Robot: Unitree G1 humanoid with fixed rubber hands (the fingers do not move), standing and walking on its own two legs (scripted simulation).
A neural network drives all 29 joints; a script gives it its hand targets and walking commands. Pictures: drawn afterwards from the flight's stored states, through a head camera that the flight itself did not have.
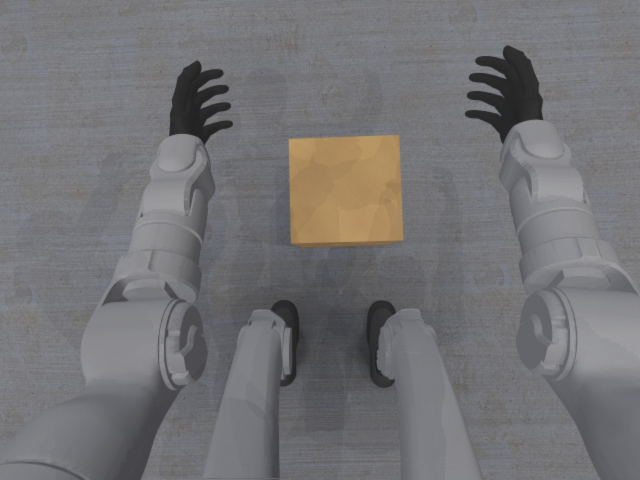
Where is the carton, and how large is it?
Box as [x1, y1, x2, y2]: [289, 135, 402, 247]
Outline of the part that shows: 398,135 289,139 291,243 301,247 385,245 402,240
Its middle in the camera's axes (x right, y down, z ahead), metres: +0.06 -0.08 +0.85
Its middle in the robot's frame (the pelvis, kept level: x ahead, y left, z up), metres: +0.47 -0.02 -0.50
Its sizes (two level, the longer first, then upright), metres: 0.210 0.200 0.250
